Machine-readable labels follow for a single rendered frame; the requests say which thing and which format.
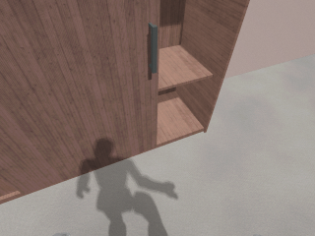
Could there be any handle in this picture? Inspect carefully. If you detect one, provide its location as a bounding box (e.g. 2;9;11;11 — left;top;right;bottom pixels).
149;23;158;74

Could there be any wardrobe door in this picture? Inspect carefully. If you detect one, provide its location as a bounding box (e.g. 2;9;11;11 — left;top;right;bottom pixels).
0;0;160;195
0;178;18;197

